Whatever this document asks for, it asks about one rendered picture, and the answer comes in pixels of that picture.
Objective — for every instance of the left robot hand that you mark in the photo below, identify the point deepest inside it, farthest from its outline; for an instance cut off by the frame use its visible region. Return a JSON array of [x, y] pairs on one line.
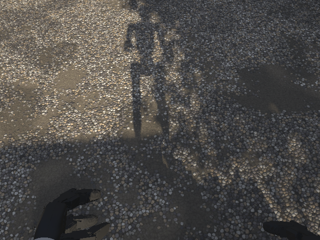
[[55, 224]]

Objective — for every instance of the right robot hand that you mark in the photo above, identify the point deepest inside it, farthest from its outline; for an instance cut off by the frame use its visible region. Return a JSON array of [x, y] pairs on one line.
[[290, 230]]

